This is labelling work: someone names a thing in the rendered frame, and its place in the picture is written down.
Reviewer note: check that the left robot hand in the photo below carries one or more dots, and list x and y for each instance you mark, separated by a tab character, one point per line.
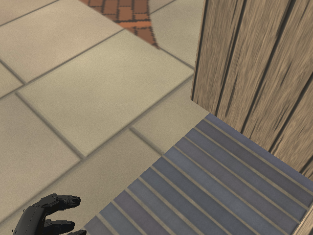
33	220

